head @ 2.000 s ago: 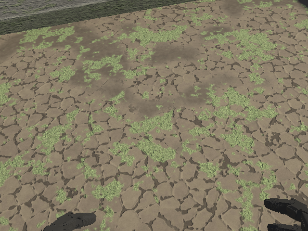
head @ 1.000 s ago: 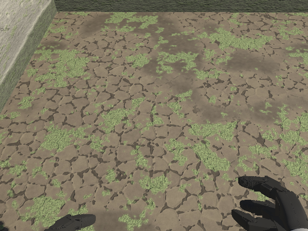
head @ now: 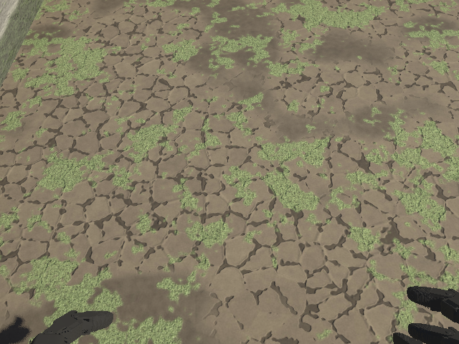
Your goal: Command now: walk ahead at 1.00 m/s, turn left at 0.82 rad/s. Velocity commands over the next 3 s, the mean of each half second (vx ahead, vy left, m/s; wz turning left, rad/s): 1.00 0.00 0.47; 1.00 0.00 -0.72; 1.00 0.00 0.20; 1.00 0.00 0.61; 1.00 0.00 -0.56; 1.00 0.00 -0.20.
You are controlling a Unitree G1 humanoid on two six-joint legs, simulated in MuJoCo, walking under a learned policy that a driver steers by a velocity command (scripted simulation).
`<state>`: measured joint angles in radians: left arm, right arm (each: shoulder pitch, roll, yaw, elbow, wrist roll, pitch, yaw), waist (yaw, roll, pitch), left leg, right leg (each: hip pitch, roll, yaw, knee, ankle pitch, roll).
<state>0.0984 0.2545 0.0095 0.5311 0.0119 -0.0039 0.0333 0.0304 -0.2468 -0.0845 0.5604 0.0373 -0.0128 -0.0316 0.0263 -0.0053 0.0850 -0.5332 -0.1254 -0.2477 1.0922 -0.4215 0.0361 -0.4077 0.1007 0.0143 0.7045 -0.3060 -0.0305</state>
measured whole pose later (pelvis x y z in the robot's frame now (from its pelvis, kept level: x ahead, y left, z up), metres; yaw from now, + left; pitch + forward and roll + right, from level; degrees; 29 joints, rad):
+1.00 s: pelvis +0.04 +0.07 -0.02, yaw -12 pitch +2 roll +1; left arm 0.12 0.21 0.02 0.58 -0.01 0.07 0.02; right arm 0.13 -0.26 -0.03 0.57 -0.03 0.02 -0.04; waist -0.01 0.02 0.03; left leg -0.65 0.04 -0.02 1.37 -0.41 -0.11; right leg -0.54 0.09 0.02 0.85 -0.34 -0.09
